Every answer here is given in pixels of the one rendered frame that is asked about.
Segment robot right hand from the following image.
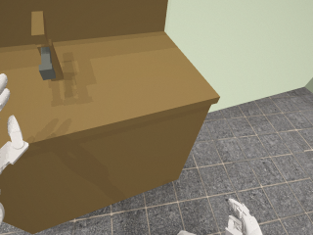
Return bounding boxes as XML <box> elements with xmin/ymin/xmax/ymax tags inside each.
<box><xmin>225</xmin><ymin>198</ymin><xmax>263</xmax><ymax>235</ymax></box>

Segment robot left hand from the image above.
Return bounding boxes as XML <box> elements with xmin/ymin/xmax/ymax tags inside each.
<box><xmin>0</xmin><ymin>73</ymin><xmax>29</xmax><ymax>174</ymax></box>

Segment counter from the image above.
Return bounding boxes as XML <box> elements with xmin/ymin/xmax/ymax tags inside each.
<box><xmin>0</xmin><ymin>0</ymin><xmax>220</xmax><ymax>234</ymax></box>

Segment tap lever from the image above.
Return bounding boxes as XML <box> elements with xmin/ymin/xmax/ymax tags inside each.
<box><xmin>38</xmin><ymin>47</ymin><xmax>56</xmax><ymax>80</ymax></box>

